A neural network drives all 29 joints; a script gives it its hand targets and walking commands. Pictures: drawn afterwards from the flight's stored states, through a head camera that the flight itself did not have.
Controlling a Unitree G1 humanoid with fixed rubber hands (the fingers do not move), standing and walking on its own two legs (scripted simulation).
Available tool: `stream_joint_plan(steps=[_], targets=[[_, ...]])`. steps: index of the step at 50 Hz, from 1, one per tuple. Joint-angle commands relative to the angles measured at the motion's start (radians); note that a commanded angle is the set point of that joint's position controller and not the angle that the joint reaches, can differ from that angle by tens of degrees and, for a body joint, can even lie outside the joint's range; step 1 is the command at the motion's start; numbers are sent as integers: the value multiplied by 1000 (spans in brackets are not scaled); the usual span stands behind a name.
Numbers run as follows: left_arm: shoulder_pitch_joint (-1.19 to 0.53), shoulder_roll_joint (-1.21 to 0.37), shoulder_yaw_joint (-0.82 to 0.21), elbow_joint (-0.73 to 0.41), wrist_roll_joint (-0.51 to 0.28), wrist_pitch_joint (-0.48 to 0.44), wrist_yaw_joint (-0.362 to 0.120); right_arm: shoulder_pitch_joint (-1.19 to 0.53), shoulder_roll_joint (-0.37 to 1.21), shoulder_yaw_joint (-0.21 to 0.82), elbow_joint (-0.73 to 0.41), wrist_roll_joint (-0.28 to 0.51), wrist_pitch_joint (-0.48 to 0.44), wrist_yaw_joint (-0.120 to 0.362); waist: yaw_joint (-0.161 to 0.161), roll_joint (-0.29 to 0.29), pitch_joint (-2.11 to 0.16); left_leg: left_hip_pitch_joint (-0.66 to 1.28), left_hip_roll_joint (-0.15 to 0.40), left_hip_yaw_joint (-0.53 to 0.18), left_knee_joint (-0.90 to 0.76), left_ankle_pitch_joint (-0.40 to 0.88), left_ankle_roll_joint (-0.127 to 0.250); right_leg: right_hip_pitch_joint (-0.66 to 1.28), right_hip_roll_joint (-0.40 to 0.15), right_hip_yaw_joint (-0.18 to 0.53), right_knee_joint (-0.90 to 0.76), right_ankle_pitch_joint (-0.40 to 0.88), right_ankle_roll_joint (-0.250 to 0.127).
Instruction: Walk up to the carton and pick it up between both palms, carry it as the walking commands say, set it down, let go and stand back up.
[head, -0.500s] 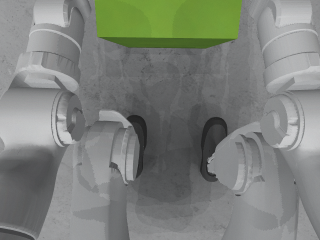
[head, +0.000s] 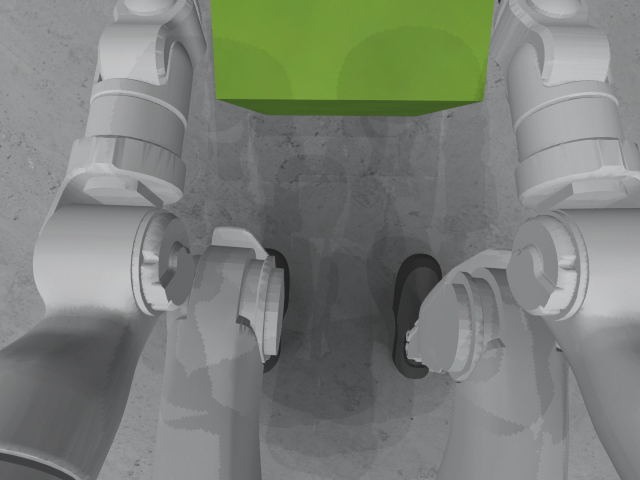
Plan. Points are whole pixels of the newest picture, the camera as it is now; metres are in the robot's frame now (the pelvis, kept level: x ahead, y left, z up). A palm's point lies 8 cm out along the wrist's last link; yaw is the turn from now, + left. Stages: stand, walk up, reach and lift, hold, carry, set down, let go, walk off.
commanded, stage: reach and lift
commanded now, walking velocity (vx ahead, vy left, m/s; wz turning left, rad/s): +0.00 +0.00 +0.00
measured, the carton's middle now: (346, 8) +0.55 +0.03 -0.21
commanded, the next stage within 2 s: none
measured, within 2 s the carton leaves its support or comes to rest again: neither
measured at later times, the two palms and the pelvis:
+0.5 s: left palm out of the picture +0.54 +0.19 -0.07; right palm out of the picture +0.56 -0.11 -0.07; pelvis +0.00 +0.00 +0.04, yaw +0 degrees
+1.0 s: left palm out of the picture +0.52 +0.19 +0.00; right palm out of the picture +0.54 -0.11 +0.00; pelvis +0.00 +0.00 +0.09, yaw +1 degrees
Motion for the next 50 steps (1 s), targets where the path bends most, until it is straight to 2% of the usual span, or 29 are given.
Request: stream_joint_plan(steps=[1,5,15,21,33,50], targets=[[-629,-978,-337,-183,-73,-9,-341,-614,1025,331,-163,70,1,300,39,11,-1326,601,-88,110,-220,390,5,641,113,-116,-139,327,-32],[-594,-1002,-310,-172,-38,13,-350,-578,1041,306,-154,25,20,304,31,9,-1315,576,-93,111,-251,365,6,625,115,-117,-171,306,-32],[-573,-1047,-315,-204,-16,57,-356,-569,1061,301,-197,-11,58,313,4,23,-1379,625,-106,106,-317,371,-1,632,115,-124,-237,299,-35],[-539,-1057,-304,-205,8,71,-359,-526,1076,286,-187,-32,75,324,6,27,-1378,629,-108,104,-346,385,-3,631,118,-120,-266,313,-36],[-516,-1100,-346,-277,-2,95,-359,-500,1139,333,-263,-31,105,319,17,11,-1547,701,-116,110,-397,451,-8,749,133,-110,-324,387,-28],[-430,-1161,-266,-223,82,131,-371,-412,1180,267,-229,-105,139,334,13,12,-1461,727,-128,98,-539,378,-1,732,139,-104,-476,302,-23]])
